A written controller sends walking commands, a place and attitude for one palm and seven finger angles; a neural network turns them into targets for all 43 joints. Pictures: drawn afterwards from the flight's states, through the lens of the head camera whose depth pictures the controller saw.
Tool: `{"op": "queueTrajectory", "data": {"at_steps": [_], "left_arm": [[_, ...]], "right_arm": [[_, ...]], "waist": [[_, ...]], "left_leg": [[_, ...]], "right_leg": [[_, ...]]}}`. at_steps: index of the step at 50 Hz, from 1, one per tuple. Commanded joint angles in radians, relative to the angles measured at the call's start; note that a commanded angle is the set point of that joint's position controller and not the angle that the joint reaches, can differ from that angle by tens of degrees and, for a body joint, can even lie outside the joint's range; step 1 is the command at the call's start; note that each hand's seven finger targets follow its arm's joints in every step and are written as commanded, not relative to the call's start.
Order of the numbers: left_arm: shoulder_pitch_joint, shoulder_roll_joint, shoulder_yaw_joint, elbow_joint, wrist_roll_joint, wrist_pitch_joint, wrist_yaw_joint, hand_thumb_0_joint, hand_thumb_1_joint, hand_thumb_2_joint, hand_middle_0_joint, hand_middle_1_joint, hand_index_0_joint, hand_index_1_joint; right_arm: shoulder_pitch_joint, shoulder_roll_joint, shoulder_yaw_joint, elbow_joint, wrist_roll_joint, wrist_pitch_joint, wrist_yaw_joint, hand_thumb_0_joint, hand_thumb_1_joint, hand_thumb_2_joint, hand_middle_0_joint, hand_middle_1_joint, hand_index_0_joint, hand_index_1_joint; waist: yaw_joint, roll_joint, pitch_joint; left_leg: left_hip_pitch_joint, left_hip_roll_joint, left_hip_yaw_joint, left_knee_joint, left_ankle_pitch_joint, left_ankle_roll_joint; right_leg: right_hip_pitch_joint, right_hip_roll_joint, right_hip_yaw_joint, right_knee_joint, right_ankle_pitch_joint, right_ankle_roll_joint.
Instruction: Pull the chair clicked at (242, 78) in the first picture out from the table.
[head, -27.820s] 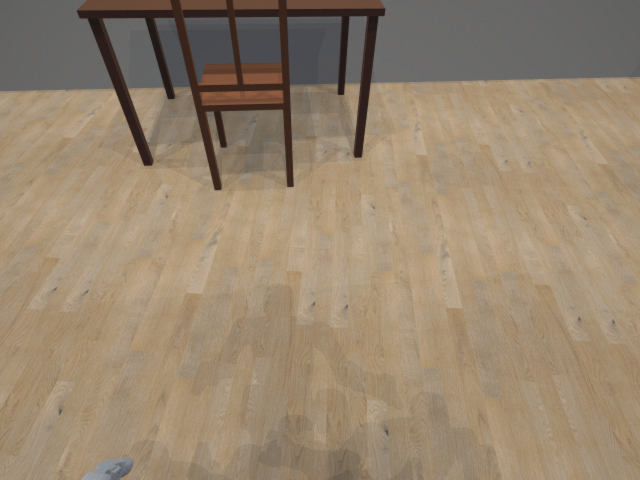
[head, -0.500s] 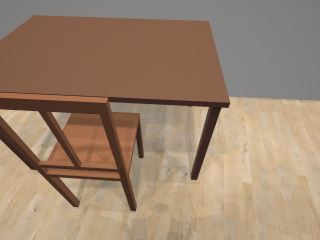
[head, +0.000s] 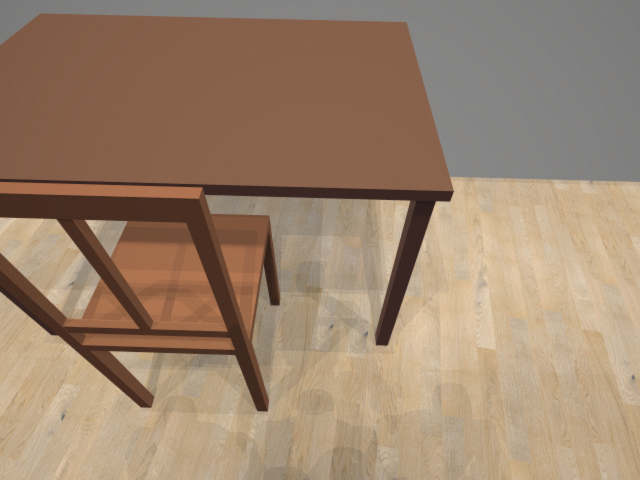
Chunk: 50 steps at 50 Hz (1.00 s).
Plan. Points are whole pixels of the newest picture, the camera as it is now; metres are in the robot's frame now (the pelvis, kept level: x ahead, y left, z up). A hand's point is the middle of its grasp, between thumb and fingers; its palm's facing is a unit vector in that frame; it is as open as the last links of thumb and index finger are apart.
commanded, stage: look again from close up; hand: left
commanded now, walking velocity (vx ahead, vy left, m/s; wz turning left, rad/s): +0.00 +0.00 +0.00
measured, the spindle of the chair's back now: (114, 279) +0.42 +0.37 -0.08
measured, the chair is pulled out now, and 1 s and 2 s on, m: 0.00 0.00 0.00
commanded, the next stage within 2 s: shuffle to correct the standing spot in 0.88 s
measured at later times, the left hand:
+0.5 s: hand out of the picture -0.06 +0.22 -0.18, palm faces +0.06 -0.98 -0.17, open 7.4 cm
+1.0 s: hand out of the picture -0.11 +0.21 -0.18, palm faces +0.08 -0.99 -0.11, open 7.4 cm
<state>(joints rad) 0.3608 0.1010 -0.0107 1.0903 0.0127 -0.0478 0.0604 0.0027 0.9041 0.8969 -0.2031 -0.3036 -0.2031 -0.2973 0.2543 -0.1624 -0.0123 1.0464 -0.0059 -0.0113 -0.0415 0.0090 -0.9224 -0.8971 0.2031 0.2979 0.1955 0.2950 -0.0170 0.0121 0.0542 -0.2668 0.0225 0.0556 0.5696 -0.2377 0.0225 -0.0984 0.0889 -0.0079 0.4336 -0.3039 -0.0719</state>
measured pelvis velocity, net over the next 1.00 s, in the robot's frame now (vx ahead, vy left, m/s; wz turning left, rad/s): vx -0.05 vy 0.06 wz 0.04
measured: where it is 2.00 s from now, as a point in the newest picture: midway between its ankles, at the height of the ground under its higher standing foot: outside the picture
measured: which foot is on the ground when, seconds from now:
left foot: down 0.00-1.00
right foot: down 0.00-1.00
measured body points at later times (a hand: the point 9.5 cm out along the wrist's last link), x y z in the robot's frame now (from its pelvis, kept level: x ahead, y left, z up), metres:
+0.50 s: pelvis -0.04 +0.05 +0.00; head -0.04 +0.07 +0.45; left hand -0.06 +0.28 -0.17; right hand -0.03 -0.17 -0.15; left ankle +0.00 +0.11 -0.74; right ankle -0.06 -0.07 -0.74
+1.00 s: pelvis -0.05 +0.06 +0.00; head -0.04 +0.09 +0.45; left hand -0.11 +0.26 -0.17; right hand -0.03 -0.16 -0.15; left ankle +0.00 +0.11 -0.74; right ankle -0.06 -0.07 -0.74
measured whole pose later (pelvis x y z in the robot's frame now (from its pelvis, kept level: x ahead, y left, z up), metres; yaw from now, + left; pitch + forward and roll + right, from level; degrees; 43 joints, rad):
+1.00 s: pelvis -0.05 +0.06 +0.00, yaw +2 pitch -1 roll -1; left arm 0.39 0.14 -0.02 1.10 0.02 -0.01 0.04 0.00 0.91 0.90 -0.20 -0.30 -0.20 -0.30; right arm 0.27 -0.14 0.01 1.11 -0.01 -0.01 -0.03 0.01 -0.92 -0.90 0.20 0.30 0.20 0.30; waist 0.02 -0.05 0.01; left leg -0.27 -0.08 0.06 0.41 -0.14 0.11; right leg -0.17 -0.01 -0.02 0.44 -0.26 0.01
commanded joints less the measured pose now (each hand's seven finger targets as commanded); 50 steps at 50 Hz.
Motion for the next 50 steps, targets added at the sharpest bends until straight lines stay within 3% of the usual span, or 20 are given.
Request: {"op": "queueTrajectory", "data": {"at_steps": [1, 2, 3, 4, 5, 8, 13, 15, 17, 24, 33, 35, 44, 50], "left_arm": [[0.055, 0.123, 0.022, -0.072, -0.005, 0.007, 0.007, 0.000, 0.900, 0.900, -0.200, -0.300, -0.200, -0.300], [0.067, 0.115, 0.024, -0.073, 0.002, 0.016, 0.007, 0.000, 0.900, 0.900, -0.200, -0.300, -0.200, -0.300], [0.081, 0.115, 0.022, -0.067, 0.003, 0.014, 0.005, 0.000, 0.900, 0.900, -0.200, -0.300, -0.200, -0.300], [0.087, 0.125, 0.021, -0.064, 0.004, 0.015, 0.005, 0.000, 0.900, 0.900, -0.200, -0.300, -0.200, -0.300], [0.077, 0.130, 0.022, -0.061, 0.001, 0.018, 0.004, 0.000, 0.900, 0.900, -0.200, -0.300, -0.200, -0.300], [0.042, 0.133, 0.017, -0.072, 0.000, 0.029, -0.002, 0.000, 0.900, 0.900, -0.200, -0.300, -0.200, -0.300], [0.035, 0.139, 0.017, -0.087, 0.004, 0.038, -0.011, 0.000, 0.900, 0.900, -0.200, -0.300, -0.200, -0.300], [0.038, 0.141, 0.017, -0.086, 0.006, 0.040, -0.014, 0.000, 0.900, 0.900, -0.200, -0.300, -0.200, -0.300], [0.046, 0.136, 0.016, -0.084, 0.007, 0.041, -0.017, 0.000, 0.900, 0.900, -0.200, -0.300, -0.200, -0.300], [0.070, 0.136, 0.012, -0.060, 0.007, 0.035, -0.020, 0.000, 0.900, 0.900, -0.200, -0.300, -0.200, -0.300], [0.114, 0.122, 0.005, -0.016, 0.008, 0.035, -0.017, 0.000, 0.900, 0.900, -0.200, -0.300, -0.200, -0.300], [0.123, 0.116, 0.003, -0.013, 0.009, 0.034, -0.016, 0.000, 0.900, 0.900, -0.200, -0.300, -0.200, -0.300], [0.144, 0.110, 0.001, 0.001, 0.010, 0.032, -0.015, 0.000, 0.900, 0.900, -0.200, -0.300, -0.200, -0.300], [0.152, 0.099, 0.001, 0.007, 0.009, 0.034, -0.015, 0.000, 0.900, 0.900, -0.200, -0.300, -0.200, -0.300]], "right_arm": [[0.099, -0.071, -0.007, -0.039, -0.005, -0.016, -0.005, 0.000, -0.900, -0.900, 0.200, 0.300, 0.200, 0.300], [0.080, -0.074, -0.006, -0.049, -0.005, -0.013, -0.005, 0.000, -0.900, -0.900, 0.200, 0.300, 0.200, 0.300], [0.067, -0.068, 0.000, -0.049, -0.006, -0.012, -0.005, 0.000, -0.900, -0.900, 0.200, 0.300, 0.200, 0.300], [0.073, -0.062, 0.004, -0.043, -0.007, -0.012, -0.004, 0.000, -0.900, -0.900, 0.200, 0.300, 0.200, 0.300], [0.078, -0.067, 0.006, -0.041, -0.007, -0.011, -0.004, 0.000, -0.900, -0.900, 0.200, 0.300, 0.200, 0.300], [0.067, -0.082, 0.004, -0.043, -0.009, -0.008, 0.002, 0.000, -0.900, -0.900, 0.200, 0.300, 0.200, 0.300], [0.069, -0.107, 0.003, -0.048, -0.013, -0.008, 0.009, 0.000, -0.900, -0.900, 0.200, 0.300, 0.200, 0.300], [0.069, -0.119, 0.001, -0.048, -0.014, -0.011, 0.009, 0.000, -0.900, -0.900, 0.200, 0.300, 0.200, 0.300], [0.062, -0.124, -0.001, -0.048, -0.012, -0.012, 0.009, 0.000, -0.900, -0.900, 0.200, 0.300, 0.200, 0.300], [0.066, -0.119, -0.003, -0.027, -0.006, -0.018, 0.010, 0.000, -0.900, -0.900, 0.200, 0.300, 0.200, 0.300], [0.064, -0.116, -0.003, 0.007, -0.002, -0.015, 0.011, 0.000, -0.900, -0.900, 0.200, 0.300, 0.200, 0.300], [0.065, -0.108, 0.000, 0.012, -0.002, -0.013, 0.010, 0.000, -0.900, -0.900, 0.200, 0.300, 0.200, 0.300], [0.066, -0.095, 0.003, 0.029, 0.000, -0.010, 0.011, 0.000, -0.900, -0.900, 0.200, 0.300, 0.200, 0.300], [0.073, -0.089, 0.002, 0.039, -0.002, -0.008, 0.010, 0.000, -0.900, -0.900, 0.200, 0.300, 0.200, 0.300]], "waist": [[-0.001, -0.015, -0.112], [0.015, 0.000, -0.043], [0.021, 0.014, -0.002], [0.022, 0.031, 0.003], [0.018, 0.030, -0.005], [0.018, 0.002, 0.046], [0.023, 0.000, 0.072], [0.026, 0.031, 0.037], [0.031, 0.023, 0.032], [0.030, 0.006, -0.014], [0.027, 0.012, 0.020], [0.026, -0.029, 0.021], [0.024, -0.010, 0.018], [0.023, 0.001, 0.017]], "left_leg": [[0.097, 0.074, -0.097, -0.053, 0.285, 0.034], [0.061, 0.091, -0.108, -0.063, 0.266, 0.038], [0.045, 0.081, -0.112, -0.059, 0.247, 0.036], [0.048, 0.073, -0.109, -0.055, 0.282, 0.034], [0.054, 0.074, -0.120, -0.065, 0.271, 0.036], [0.003, 0.077, -0.160, -0.139, 0.102, 0.044], [-0.063, 0.086, -0.219, -0.244, -0.120, 0.057], [-0.053, 0.100, -0.247, -0.278, -0.143, 0.064], [-0.061, 0.111, -0.272, -0.314, -0.201, 0.071], [-0.004, 0.096, -0.249, -0.307, -0.120, 0.062], [0.001, 0.097, -0.249, -0.342, -0.168, 0.053], [-0.007, 0.093, -0.240, -0.325, -0.152, 0.055], [0.002, 0.086, -0.234, -0.320, -0.143, 0.052], [-0.001, 0.098, -0.252, -0.346, -0.205, 0.051]], "right_leg": [[-0.039, -0.191, 0.094, 0.056, 0.572, 0.018], [-0.080, -0.182, 0.099, 0.006, 0.415, 0.016], [-0.100, -0.180, 0.117, -0.016, 0.386, 0.013], [-0.090, -0.179, 0.113, -0.009, 0.413, 0.013], [-0.089, -0.175, 0.110, -0.004, 0.358, 0.006], [-0.126, -0.154, 0.101, -0.036, 0.093, 0.006], [-0.135, -0.139, 0.071, -0.026, -0.037, 0.015], [-0.119, -0.134, 0.054, -0.003, -0.029, 0.020], [-0.117, -0.133, 0.042, 0.005, -0.030, 0.024], [-0.116, -0.153, 0.055, -0.026, 0.013, 0.028], [-0.145, -0.161, 0.054, -0.042, 0.007, 0.037], [-0.138, -0.166, 0.062, -0.056, 0.017, 0.036], [-0.140, -0.169, 0.057, -0.066, 0.023, 0.039], [-0.144, -0.160, 0.040, -0.053, -0.003, 0.043]]}}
